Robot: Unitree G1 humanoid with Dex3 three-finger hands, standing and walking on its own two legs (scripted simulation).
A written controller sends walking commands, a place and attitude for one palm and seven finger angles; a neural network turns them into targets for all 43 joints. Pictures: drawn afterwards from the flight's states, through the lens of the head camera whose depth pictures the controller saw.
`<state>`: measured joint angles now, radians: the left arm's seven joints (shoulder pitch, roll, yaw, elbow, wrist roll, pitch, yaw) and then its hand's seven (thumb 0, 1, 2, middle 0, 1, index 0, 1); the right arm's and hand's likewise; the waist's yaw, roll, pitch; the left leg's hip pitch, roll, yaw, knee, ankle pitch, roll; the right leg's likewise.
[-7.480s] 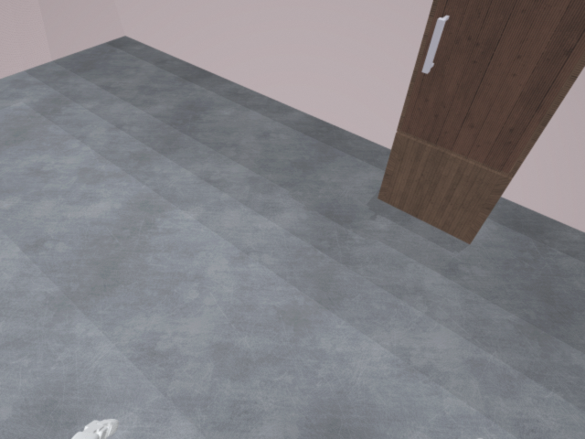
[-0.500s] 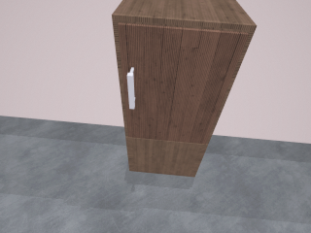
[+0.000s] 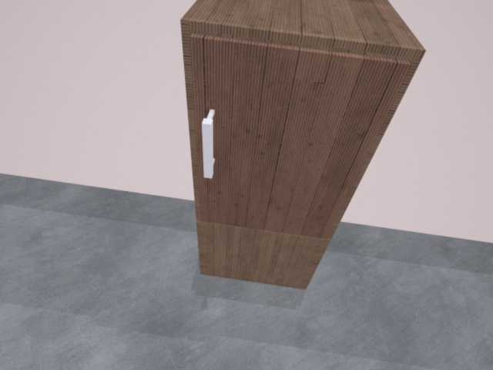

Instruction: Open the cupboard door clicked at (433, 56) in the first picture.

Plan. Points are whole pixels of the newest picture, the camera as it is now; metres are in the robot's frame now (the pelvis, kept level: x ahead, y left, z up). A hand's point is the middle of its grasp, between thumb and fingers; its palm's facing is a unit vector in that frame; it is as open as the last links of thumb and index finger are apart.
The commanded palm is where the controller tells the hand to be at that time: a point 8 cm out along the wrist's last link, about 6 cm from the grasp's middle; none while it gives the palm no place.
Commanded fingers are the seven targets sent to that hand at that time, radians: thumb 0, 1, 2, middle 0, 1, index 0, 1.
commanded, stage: come to a stop and stand still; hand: left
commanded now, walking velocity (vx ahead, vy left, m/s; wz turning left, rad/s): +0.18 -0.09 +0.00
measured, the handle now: (209, 145) +0.60 +0.14 +0.02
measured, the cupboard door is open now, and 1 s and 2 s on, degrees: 0 0 0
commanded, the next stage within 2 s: look again from close up in 1.44 s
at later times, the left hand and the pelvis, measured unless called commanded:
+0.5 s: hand out of the picture +0.08 +0.13 -0.16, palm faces +0.02 -0.97 -0.24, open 7.2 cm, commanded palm none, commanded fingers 0.00 0.90 0.90 -0.20 -0.30 -0.20 -0.30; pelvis +0.03 -0.05 +0.00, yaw -1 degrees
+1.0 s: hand out of the picture -0.02 +0.15 -0.17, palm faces +0.04 -0.98 -0.17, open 7.3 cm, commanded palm none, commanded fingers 0.00 0.90 0.90 -0.20 -0.30 -0.20 -0.30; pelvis -0.01 -0.01 +0.00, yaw -1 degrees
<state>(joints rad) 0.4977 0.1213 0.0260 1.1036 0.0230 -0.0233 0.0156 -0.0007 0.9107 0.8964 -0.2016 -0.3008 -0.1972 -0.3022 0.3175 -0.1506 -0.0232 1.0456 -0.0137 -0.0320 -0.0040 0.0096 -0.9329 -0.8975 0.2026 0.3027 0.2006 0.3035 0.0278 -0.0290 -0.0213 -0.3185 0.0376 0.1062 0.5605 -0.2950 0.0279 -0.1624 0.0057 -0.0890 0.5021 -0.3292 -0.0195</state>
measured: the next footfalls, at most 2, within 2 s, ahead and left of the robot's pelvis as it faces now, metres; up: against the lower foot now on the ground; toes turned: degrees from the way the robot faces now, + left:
right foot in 0.36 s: +0.12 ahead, -0.17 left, +0.00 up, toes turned -6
left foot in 0.70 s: +0.05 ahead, +0.07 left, +0.00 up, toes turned +4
